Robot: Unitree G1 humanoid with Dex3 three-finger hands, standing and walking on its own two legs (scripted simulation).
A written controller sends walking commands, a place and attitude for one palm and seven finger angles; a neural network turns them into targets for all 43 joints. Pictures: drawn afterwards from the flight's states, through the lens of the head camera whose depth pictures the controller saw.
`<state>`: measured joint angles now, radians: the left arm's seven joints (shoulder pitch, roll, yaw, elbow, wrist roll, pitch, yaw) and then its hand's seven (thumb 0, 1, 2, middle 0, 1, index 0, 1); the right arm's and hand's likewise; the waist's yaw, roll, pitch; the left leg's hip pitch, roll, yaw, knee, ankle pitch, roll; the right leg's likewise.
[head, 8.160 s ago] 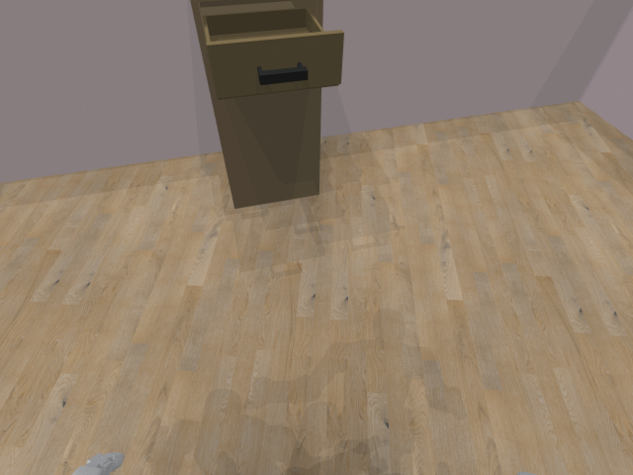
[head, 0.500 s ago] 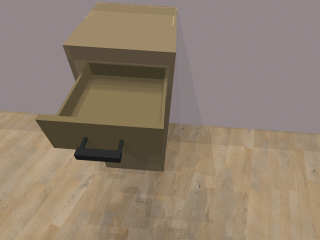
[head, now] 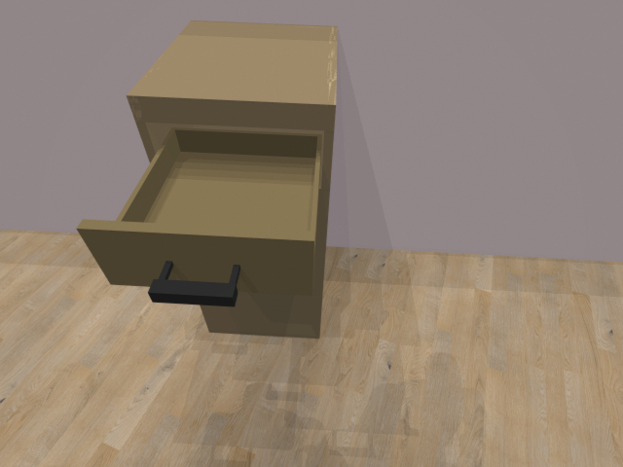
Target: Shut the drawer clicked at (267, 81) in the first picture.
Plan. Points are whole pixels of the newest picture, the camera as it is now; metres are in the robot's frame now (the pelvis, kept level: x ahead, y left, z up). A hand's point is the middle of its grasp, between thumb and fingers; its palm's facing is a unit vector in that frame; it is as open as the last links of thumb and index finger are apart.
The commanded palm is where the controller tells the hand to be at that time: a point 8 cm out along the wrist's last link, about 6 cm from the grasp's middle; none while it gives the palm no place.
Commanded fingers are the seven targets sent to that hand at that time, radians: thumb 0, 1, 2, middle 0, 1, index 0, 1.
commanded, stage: look again from close up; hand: left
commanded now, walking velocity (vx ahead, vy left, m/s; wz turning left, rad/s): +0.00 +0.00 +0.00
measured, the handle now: (198, 280) +0.38 +0.20 +0.00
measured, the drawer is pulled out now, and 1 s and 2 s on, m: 0.30 0.30 0.30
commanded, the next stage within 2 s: shuffle to correct the standing spot in 0.08 s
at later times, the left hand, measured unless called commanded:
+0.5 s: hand out of the picture -0.03 +0.16 -0.18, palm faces +0.07 -0.99 -0.14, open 7.4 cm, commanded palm none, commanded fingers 0.00 0.90 0.90 -0.20 -0.30 -0.20 -0.30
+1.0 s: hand out of the picture +0.10 +0.17 -0.18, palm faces +0.07 -0.98 -0.20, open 7.3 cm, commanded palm none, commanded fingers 0.00 0.90 0.90 -0.20 -0.30 -0.20 -0.30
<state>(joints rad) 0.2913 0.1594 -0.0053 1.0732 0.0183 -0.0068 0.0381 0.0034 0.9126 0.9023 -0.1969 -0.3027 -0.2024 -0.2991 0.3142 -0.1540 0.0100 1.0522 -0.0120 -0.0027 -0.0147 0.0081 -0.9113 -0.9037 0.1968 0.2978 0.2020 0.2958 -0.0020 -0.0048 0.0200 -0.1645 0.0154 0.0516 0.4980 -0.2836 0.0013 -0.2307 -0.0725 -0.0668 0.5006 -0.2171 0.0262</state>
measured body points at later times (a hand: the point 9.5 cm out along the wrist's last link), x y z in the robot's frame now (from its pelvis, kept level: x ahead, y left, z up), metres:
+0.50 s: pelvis +0.01 +0.00 +0.00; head +0.01 +0.01 +0.45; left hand -0.03 +0.21 -0.17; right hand -0.03 -0.21 -0.16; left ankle -0.01 +0.12 -0.74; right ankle +0.03 -0.13 -0.74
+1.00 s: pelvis +0.09 +0.00 +0.00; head +0.11 +0.00 +0.45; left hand +0.10 +0.23 -0.16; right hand +0.07 -0.20 -0.17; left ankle +0.01 +0.10 -0.74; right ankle +0.13 -0.10 -0.72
